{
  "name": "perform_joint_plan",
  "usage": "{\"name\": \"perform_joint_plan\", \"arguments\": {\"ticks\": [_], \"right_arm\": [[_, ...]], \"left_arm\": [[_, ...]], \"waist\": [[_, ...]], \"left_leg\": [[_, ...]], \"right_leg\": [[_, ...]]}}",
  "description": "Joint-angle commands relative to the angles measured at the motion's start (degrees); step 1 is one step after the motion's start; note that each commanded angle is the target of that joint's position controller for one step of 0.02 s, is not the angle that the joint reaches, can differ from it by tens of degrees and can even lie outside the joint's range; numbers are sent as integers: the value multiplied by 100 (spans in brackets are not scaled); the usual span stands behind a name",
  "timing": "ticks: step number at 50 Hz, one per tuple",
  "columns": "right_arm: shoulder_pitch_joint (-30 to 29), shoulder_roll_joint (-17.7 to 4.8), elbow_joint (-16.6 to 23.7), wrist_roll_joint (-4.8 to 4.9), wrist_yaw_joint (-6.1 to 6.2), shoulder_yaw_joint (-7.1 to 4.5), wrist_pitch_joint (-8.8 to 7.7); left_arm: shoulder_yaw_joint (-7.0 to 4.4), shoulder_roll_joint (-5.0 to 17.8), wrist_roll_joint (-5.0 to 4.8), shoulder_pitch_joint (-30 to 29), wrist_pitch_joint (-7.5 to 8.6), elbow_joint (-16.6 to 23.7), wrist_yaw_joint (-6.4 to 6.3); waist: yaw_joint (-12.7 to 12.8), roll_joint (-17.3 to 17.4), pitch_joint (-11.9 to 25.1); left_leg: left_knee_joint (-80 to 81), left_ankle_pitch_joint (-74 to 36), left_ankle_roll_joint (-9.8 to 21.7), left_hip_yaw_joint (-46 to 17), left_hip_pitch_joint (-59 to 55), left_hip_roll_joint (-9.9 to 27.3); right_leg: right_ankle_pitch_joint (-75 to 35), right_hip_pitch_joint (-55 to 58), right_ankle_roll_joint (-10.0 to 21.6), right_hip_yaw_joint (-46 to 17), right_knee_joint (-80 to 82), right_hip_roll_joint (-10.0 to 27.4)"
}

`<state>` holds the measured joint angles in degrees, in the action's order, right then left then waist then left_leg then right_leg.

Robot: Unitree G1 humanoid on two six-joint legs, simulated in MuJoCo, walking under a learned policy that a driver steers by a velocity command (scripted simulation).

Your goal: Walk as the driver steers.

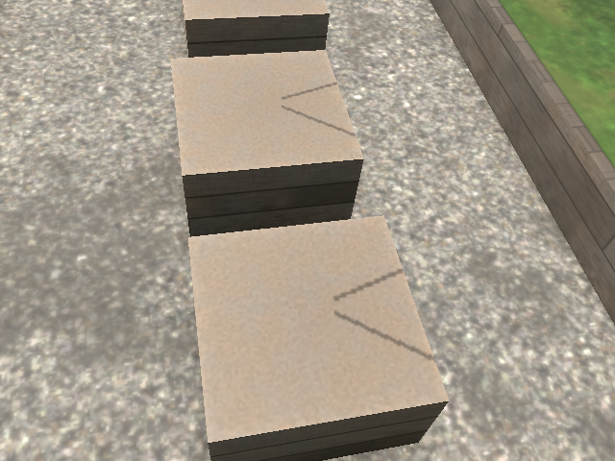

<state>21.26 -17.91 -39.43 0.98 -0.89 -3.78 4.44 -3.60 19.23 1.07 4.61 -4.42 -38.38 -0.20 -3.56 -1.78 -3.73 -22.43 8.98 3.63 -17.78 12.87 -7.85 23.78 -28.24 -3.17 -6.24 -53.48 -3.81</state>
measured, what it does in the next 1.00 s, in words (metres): steps on the spot: right foot, then left foot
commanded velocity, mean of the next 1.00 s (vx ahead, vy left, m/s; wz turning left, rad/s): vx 0.00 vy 0.00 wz -0.01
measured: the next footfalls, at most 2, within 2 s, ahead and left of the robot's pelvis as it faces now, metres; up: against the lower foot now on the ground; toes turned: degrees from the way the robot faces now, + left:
right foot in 0.26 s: +0.06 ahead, -0.11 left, +0.00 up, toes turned +22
left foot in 0.92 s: +0.05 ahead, +0.06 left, +0.00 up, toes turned -11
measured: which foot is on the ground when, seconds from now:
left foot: down 0.00-0.24, up 0.26-0.90, down 0.92-1.00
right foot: up 0.00-0.24, down 0.26-0.92, up 0.94-1.00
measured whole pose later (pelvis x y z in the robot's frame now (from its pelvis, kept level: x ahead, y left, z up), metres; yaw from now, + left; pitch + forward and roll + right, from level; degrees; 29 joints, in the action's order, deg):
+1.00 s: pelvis -0.02 +0.00 -0.02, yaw -7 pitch +0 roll +0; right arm 9.3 -15.7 -35.2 -0.8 2.1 -0.5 2.3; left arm -5.9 22.0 0.9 12.6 -4.5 -38.9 0.9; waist 2.5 -2.6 -3.5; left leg -29.8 13.3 3.9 -2.2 15.1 -5.4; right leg 26.3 -27.1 -0.5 -12.4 -54.4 -9.3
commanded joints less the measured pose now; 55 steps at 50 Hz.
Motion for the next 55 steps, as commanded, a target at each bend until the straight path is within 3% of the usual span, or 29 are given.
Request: {"name": "perform_joint_plan", "arguments": {"ticks": [1,3,8,9,10,11,12,13,14,15,16,18,21,23,25,26,29,33,37,40,43,45,46,47,48,49,50,52,55], "right_arm": [[53,-1071,443,-19,20,-323,-8],[-73,-1077,488,-41,-3,-346,30],[-494,-1196,664,-101,-42,-372,70],[-764,-1185,764,-128,11,-376,73],[-1032,-1140,832,-159,-13,-371,59],[-1035,-1085,834,-106,0,-348,54],[-651,-800,693,-29,21,-287,22],[-113,-477,579,-53,77,-218,-6],[7,-850,644,-227,128,-306,-31],[-330,-1131,688,-319,91,-366,14],[-503,-1198,544,-280,27,-377,49],[-547,-1142,314,-100,-76,-381,66],[-640,-510,58,-58,-62,-166,116],[-788,-461,9,-139,-10,-120,163],[-1188,-628,108,-180,51,-151,170],[-1284,-709,133,-130,101,-179,165],[-1450,-598,206,-85,174,-151,132],[-1830,-428,392,-135,187,-82,25],[-1988,-378,592,-158,258,20,-36],[-1747,-260,676,-211,217,146,-113],[-1472,-352,762,-127,234,148,-223],[-827,-305,591,-165,323,146,-243],[-776,-522,583,-216,385,103,-247],[-649,-700,857,-141,382,142,-231],[-731,-910,800,-201,370,32,-232],[-1078,-788,835,-194,334,42,-297],[-1414,-524,885,-170,270,99,-352],[-1629,-393,965,-226,265,130,-363],[-1216,-340,844,-226,249,126,-389]], "left_arm": [[-55,325,17,-404,136,496,2],[20,229,64,-340,160,505,21],[76,339,18,-196,241,602,-3],[105,364,-51,-36,273,597,-51],[97,418,-80,306,306,514,-56],[84,401,-72,570,319,438,-94],[64,463,-6,467,329,463,-167],[90,609,-33,501,323,645,-226],[16,928,-88,553,283,703,-207],[-44,845,-64,793,341,538,-184],[49,449,-93,505,413,548,-130],[185,164,-64,147,474,642,-72],[391,-239,-81,687,542,279,-27],[351,-70,-170,819,516,87,-29],[171,342,-208,1062,434,76,7],[64,584,-204,1240,375,48,27],[-31,617,-188,1669,304,-30,38],[-145,661,-134,1755,254,35,96],[-272,778,-88,1598,205,140,118],[-347,835,-40,1262,107,248,146],[-367,916,-64,845,40,407,132],[-347,857,-149,534,5,476,71],[-284,509,-175,920,4,372,42],[-219,229,-36,1605,28,273,28],[-357,792,50,1288,50,339,40],[-429,1067,50,1146,74,315,89],[-465,1159,3,1048,44,207,187],[-445,1049,-123,1170,-27,-28,313],[-418,948,-172,941,-93,-45,363]], "waist": [[-32,999,694],[13,1059,750],[150,1058,680],[270,1071,539],[462,1043,672],[582,835,722],[453,77,708],[214,-598,863],[169,-305,731],[190,-390,604],[108,-66,348],[21,-181,267],[205,-423,417],[184,-776,296],[372,-893,209],[462,-881,224],[562,-662,496],[637,-496,546],[683,-538,510],[628,-372,775],[446,-398,641],[126,-228,684],[242,807,657],[431,1129,892],[416,972,489],[650,875,324],[745,673,173],[769,695,129],[558,692,198]], "left_leg": [[329,-1145,837,-1806,-1292,1240],[341,-1510,829,-1846,-824,1182],[262,-1849,746,-2244,-251,1097],[267,-1379,506,-2318,201,972],[143,-1426,371,-2247,431,953],[-73,-765,153,-2195,908,795],[-866,1474,-195,-1647,1511,334],[-2720,2854,-426,-382,1800,-207],[-3880,3115,-527,316,2485,-375],[-4601,2583,-558,810,2400,135],[-4984,1953,-524,845,2037,308],[-4878,1353,-588,856,1752,273],[-3800,1031,-650,476,1345,140],[-3082,956,-692,862,1500,333],[-2812,1050,-756,1395,1767,539],[-2855,1120,-769,1385,1876,563],[-2887,1439,-729,1300,2119,597],[-2572,1675,-591,1242,2192,498],[-2188,1391,-535,1113,1916,374],[-2660,1185,-550,1316,1142,199],[-1619,1391,-463,1056,569,319],[-276,684,-376,1212,-1052,269],[460,917,-203,386,-1956,1026],[367,494,43,-1074,-2073,2686],[827,26,308,-1435,-971,2875],[883,-452,446,-1289,-322,2861],[946,-465,422,-570,-26,2411],[989,-407,383,429,173,1857],[953,-633,368,958,-166,1743]], "right_leg": [[-46,-804,81,73,283,-162],[-203,-284,158,217,47,-259],[-42,611,264,59,888,-307],[-264,1135,272,-196,1353,-217],[-318,1839,258,-134,1842,-291],[-750,2666,305,-124,2520,-199],[-1032,3379,439,-492,3217,266],[-1289,3692,679,-1703,3615,1588],[-3109,3238,1065,-2456,3513,2563],[-3792,2506,1369,-2481,3596,2766],[-4015,1885,1358,-1885,3643,2268],[-3897,1618,1117,-1038,3615,1452],[-3866,1969,726,-852,3690,1099],[-3261,2410,564,-1127,3835,986],[-3322,2692,702,-1521,3849,1066],[-3868,2846,821,-1667,3774,1123],[-4411,3343,1221,-1943,3533,1252],[-2742,3210,1737,-2514,3672,1248],[-1990,2629,1669,-2855,3658,1063],[-2994,1876,1694,-2882,3496,969],[-2859,1419,1458,-3063,3282,792],[-1597,442,958,-2862,2908,387],[646,-521,556,-1987,1649,-272],[1752,-873,314,-848,-325,-651],[1209,-1287,241,-468,-909,-601],[647,-928,156,-289,-1295,-141],[123,-731,122,-145,-1662,16],[-370,-561,58,125,-2132,157],[-638,-779,-12,227,-2249,283]]}}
